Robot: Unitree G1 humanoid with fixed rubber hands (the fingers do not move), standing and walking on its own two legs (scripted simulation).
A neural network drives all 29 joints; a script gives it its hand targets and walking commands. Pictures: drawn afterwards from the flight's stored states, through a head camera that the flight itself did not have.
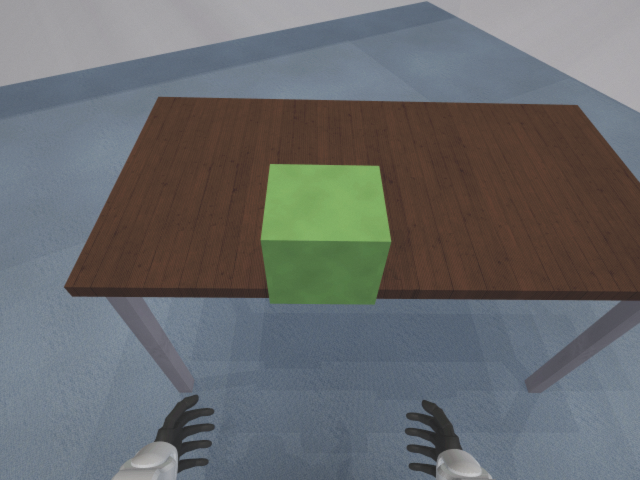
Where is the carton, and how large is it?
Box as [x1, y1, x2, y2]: [261, 164, 390, 304]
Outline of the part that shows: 270,164 261,233 261,245 270,303 374,304 390,244 390,236 378,166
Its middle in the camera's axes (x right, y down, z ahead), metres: +0.01 -0.01 +0.66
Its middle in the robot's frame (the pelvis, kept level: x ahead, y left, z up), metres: +0.49 +0.01 -0.03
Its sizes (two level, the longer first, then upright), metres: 0.185 0.167 0.175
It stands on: a table, 0.66 m high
